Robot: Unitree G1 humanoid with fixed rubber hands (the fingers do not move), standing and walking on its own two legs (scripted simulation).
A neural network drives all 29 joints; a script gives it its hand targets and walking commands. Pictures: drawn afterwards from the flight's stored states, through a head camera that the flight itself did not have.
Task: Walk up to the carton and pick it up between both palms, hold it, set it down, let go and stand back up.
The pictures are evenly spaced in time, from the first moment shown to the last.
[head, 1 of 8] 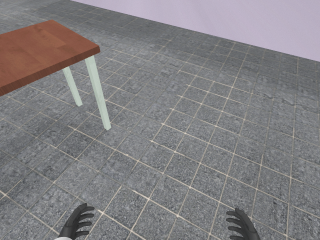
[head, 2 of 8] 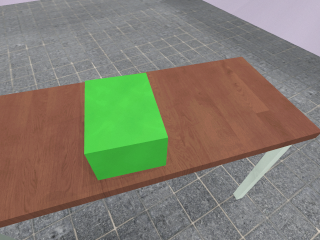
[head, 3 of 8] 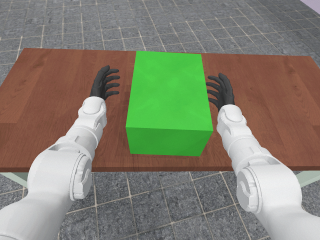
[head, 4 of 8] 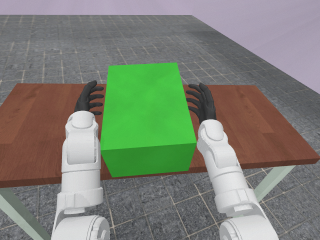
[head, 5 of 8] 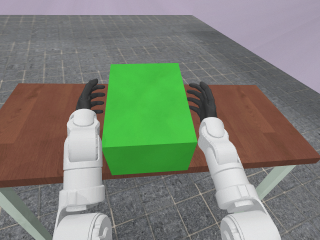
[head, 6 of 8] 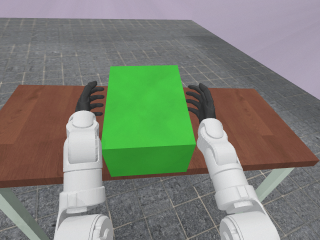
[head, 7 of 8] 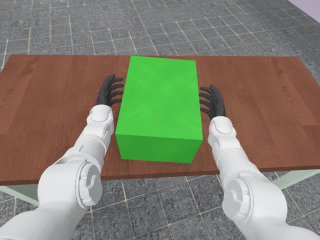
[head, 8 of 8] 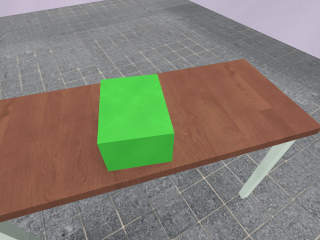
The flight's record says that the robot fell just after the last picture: no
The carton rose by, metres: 0.12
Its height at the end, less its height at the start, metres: +0.00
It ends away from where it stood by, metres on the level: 0.00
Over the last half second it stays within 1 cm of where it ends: yes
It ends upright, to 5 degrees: yes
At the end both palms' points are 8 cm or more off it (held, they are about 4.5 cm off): yes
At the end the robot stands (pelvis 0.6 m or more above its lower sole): yes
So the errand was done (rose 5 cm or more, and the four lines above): yes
